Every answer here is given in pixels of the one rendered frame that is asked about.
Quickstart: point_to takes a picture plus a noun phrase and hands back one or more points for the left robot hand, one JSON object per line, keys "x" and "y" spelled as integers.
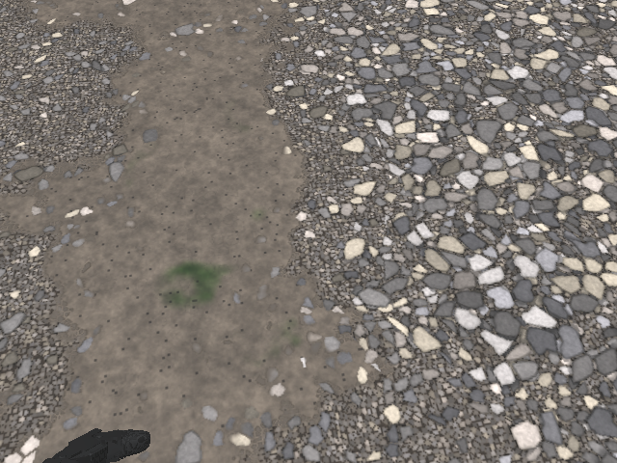
{"x": 102, "y": 447}

